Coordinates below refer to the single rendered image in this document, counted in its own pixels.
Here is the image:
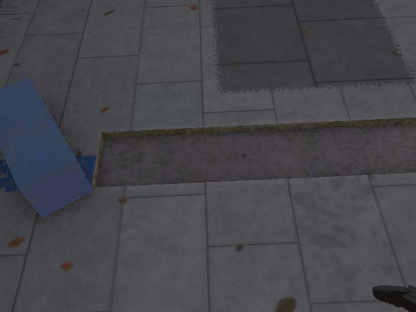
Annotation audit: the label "robot right hand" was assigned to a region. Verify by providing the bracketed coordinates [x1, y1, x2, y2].
[372, 285, 416, 312]

